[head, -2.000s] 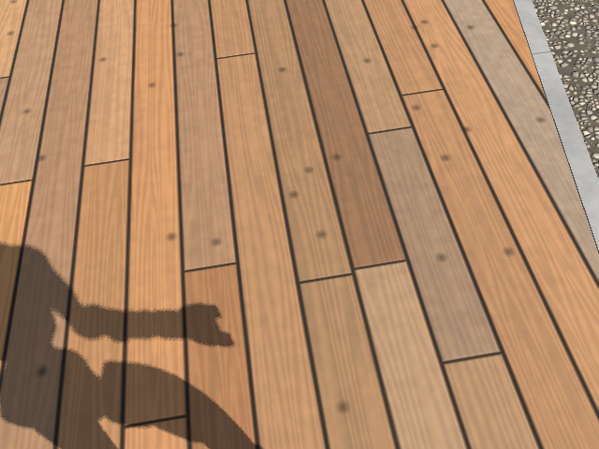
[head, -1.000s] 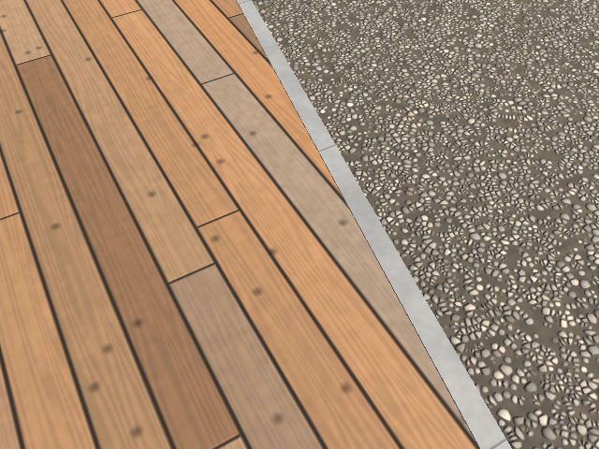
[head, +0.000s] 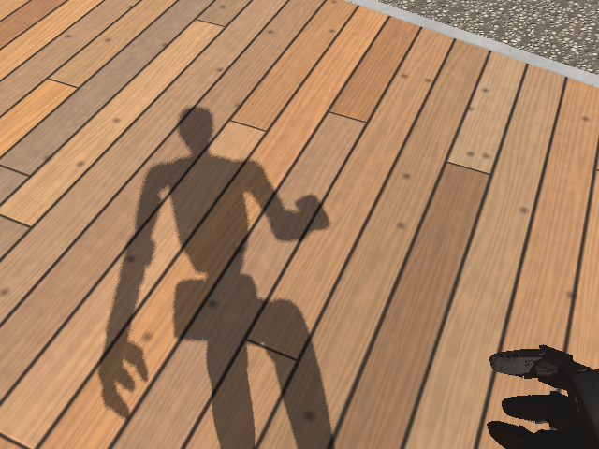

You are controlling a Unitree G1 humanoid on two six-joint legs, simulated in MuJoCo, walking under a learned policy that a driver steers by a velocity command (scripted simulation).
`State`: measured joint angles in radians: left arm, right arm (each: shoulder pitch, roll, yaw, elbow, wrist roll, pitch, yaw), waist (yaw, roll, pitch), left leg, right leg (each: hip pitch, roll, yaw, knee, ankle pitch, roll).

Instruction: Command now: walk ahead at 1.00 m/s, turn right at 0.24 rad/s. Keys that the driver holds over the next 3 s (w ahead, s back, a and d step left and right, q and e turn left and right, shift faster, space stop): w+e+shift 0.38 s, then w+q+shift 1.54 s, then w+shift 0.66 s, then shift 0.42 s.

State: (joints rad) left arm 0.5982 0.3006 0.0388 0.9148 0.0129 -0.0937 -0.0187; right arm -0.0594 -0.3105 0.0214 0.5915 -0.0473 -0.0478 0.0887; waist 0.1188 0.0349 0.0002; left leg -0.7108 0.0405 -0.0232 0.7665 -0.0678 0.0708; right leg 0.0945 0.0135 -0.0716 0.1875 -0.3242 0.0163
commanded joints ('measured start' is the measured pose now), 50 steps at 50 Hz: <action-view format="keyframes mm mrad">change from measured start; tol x32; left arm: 1 -135 204 37 -84 -8 -27 -4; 50 -462 45 16 -137 34 20 33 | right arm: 1 -18 -63 -8 -48 5 -18 -7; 5 531 -241 -91 102 -35 -31 -87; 28 610 -20 -41 216 79 -49 -94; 43 77 31 -33 106 36 14 -17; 50 657 -200 -146 306 66 41 -78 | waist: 1 -131 -91 92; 6 -251 215 -415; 16 -95 50 100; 26 197 45 -136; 28 -2 -313 -409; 37 -135 -62 130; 50 -380 171 -26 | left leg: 1 328 -43 77 -127 32 6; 4 822 -64 37 -190 -101 30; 7 1039 400 -748 -500 -751 91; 21 571 153 258 -705 555 -12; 25 713 220 218 -216 1115 46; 26 619 181 212 97 971 52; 27 365 32 151 547 -105 49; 28 79 -114 -76 844 -428 39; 42 43 38 164 83 173 51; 50 860 -43 -82 -133 2 230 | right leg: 1 -264 -217 129 -113 706 -168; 4 -315 -166 100 484 906 -129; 6 -755 -2 137 1156 -164 -125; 7 -843 -25 158 1222 -56 -135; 24 -394 90 -78 493 246 -188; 29 239 -385 762 117 -204 -265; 34 -274 -260 255 -30 72 -158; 47 -6 -224 -210 339 1520 -10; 49 -233 -168 -180 1011 1067 -39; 50 -567 38 -136 1385 -36 -35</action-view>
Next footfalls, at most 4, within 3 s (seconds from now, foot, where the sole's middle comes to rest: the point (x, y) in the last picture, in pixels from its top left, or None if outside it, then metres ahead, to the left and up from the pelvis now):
0.10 left None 0.28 0.11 -0.77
0.52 right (421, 379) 0.66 -0.17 -0.77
0.98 left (405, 227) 1.12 -0.13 -0.77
1.42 right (429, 123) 1.58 -0.21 -0.77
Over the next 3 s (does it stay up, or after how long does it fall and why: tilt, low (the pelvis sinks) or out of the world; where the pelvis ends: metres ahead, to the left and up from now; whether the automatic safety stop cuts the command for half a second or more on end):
stays up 2.22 0.86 0.01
